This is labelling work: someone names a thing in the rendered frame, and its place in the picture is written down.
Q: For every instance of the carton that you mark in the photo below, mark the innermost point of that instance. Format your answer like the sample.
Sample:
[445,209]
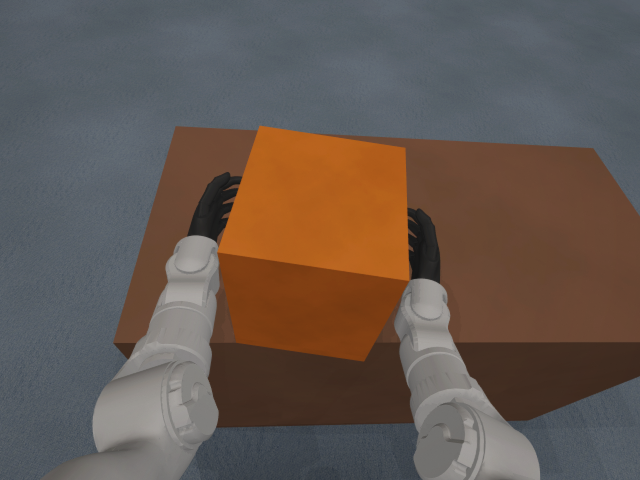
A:
[314,256]

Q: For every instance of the robot left forearm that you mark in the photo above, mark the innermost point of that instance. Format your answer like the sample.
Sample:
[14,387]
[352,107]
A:
[182,323]

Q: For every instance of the right robot hand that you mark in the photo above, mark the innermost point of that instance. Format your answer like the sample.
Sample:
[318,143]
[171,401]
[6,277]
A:
[425,260]

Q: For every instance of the pedestal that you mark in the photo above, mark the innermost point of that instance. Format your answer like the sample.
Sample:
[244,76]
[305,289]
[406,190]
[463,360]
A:
[539,256]

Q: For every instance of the left robot hand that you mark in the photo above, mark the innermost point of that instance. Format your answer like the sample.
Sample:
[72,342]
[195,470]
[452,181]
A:
[207,220]

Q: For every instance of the robot right forearm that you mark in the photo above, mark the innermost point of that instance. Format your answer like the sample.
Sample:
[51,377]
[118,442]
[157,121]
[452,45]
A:
[434,370]

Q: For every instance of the robot left upper arm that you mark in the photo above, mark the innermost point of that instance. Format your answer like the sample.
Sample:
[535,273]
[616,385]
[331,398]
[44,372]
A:
[148,426]

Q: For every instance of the robot right upper arm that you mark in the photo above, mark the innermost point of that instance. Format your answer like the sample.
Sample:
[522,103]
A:
[459,442]

